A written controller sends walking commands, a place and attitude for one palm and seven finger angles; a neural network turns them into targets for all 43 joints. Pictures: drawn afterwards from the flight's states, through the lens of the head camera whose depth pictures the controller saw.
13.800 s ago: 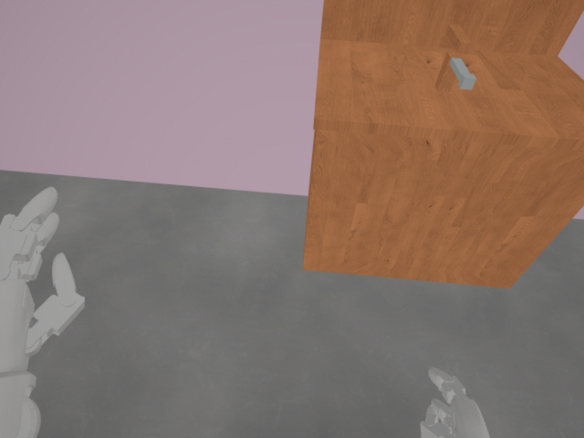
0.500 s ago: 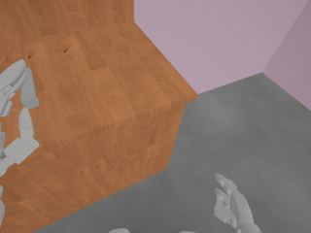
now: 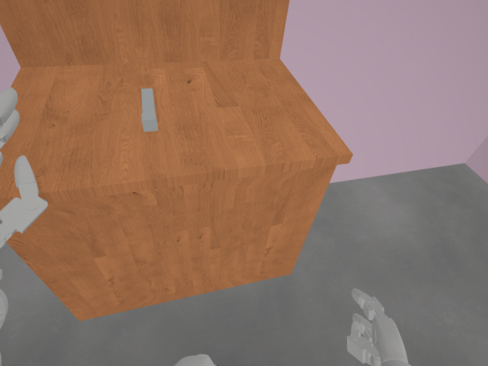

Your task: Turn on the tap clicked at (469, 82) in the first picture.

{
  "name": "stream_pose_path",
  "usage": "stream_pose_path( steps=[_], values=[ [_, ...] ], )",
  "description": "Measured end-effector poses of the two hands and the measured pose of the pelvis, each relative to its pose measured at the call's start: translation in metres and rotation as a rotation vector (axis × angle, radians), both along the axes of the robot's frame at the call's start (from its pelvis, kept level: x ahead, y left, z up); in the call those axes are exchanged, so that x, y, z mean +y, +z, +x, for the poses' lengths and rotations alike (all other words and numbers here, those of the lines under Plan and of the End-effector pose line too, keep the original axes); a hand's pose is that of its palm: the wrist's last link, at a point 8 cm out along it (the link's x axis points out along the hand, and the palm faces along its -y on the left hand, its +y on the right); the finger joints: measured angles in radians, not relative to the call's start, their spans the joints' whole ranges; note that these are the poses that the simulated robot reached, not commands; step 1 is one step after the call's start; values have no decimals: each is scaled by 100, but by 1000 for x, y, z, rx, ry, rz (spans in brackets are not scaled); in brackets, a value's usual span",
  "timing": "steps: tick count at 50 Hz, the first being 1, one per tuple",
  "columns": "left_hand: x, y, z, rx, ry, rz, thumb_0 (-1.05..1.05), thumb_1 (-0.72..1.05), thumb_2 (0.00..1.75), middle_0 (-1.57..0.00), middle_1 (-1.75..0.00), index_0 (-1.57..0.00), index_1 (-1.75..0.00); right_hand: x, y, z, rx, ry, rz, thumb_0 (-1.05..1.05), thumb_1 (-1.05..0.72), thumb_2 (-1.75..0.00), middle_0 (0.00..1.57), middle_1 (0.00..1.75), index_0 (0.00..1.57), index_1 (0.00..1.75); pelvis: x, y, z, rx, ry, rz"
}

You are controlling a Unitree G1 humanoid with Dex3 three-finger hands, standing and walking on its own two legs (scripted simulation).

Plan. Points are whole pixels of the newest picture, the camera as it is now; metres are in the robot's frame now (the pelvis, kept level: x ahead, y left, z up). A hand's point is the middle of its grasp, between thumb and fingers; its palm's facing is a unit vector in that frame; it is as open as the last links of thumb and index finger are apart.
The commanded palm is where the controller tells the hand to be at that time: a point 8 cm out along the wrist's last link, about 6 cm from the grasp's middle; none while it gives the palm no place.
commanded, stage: come to a stop and stand still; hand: left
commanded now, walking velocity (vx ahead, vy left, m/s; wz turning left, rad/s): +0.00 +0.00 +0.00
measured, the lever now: (149, 122) +0.53 +0.24 +0.11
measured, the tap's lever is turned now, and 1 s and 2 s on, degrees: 0 0 0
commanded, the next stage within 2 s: look again from close up in 1.22 s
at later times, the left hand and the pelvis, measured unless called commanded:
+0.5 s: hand (18, 244) +0.17 +0.24 +0.22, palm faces +0.36 -0.82 -0.44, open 7.4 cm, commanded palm +0.12 +0.27 +0.19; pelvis -0.07 +0.01 +0.01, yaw -7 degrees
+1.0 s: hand (43, 234) +0.20 +0.24 +0.20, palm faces +0.34 -0.82 -0.47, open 7.4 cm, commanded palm +0.16 +0.28 +0.19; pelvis -0.03 +0.02 +0.01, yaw -6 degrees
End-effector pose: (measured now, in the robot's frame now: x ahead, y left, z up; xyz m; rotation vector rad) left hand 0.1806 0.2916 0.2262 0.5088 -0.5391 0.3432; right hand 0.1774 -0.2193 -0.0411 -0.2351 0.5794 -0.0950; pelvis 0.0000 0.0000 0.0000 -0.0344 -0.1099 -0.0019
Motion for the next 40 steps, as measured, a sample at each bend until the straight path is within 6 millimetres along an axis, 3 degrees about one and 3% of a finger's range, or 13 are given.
stream_pose_path(
  steps=[2,5,8,12,15,19,22,25,29,32,35,37,40],
  values=[
    [11,4,-17,-24,27,11,2,89,90,-21,-30,-22,-31,1,-6,-5,7,-2,-1,1,-90,-90,20,30,21,30,6,-5,-7,7,-28,5],
    [22,-11,-25,-32,23,-56,1,89,90,-21,-30,-21,-31,2,-16,-21,11,-42,-7,1,-90,-90,20,30,21,30,19,-17,-16,28,-99,-7],
    [23,-39,-11,13,1,-164,1,90,90,-20,-30,-21,-31,9,-27,-48,9,-89,19,1,-90,-90,20,30,20,30,25,-24,-36,3,-94,4],
    [4,-71,1,198,-48,-267,1,90,90,-20,-30,-20,-30,21,-30,-100,109,-112,76,1,-90,-90,20,30,20,30,22,-8,-53,12,-89,26],
    [-17,-62,-12,235,-126,-229,2,90,90,-20,-30,-21,-30,21,-27,-136,180,-137,80,1,-90,-90,20,30,21,30,18,4,-60,47,-101,26],
    [-27,-20,-39,174,-160,-23,2,89,90,-21,-30,-21,-31,8,-29,-160,235,-165,61,1,-90,-90,21,30,21,30,11,8,-62,107,-124,37],
    [-21,2,-49,103,-125,95,2,89,90,-21,-31,-22,-31,-8,-43,-163,276,-167,44,1,-90,-90,20,30,21,30,12,2,-70,121,-131,21],
    [-5,7,-47,79,-57,56,1,89,90,-21,-31,-22,-31,-19,-44,-161,294,-180,34,1,-90,-90,20,30,21,30,13,6,-69,113,-119,28],
    [10,-27,-34,199,24,-89,1,89,90,-21,-30,-21,-31,-28,-35,-147,220,-208,22,1,-90,-90,20,30,20,30,19,10,-62,109,-127,52],
    [2,-56,-25,290,2,-172,1,90,90,-20,-30,-21,-31,-26,-31,-130,169,-200,-4,1,-90,-90,20,30,20,30,25,8,-55,90,-114,59],
    [-9,-66,-17,280,-74,-187,2,90,90,-21,-30,-21,-31,-19,-30,-107,115,-178,-34,1,-90,-90,20,30,20,30,31,-3,-48,77,-112,49],
    [-12,-59,-12,243,-107,-151,2,89,90,-21,-30,-21,-31,-11,-28,-93,90,-169,-22,1,-90,-90,20,30,20,30,31,-6,-48,63,-122,77],
    [-13,-33,-9,177,-114,-53,2,89,90,-21,-30,-22,-31,6,-23,-75,52,-123,24,1,-90,-90,20,30,20,30,26,-3,-50,59,-110,83]
  ],
)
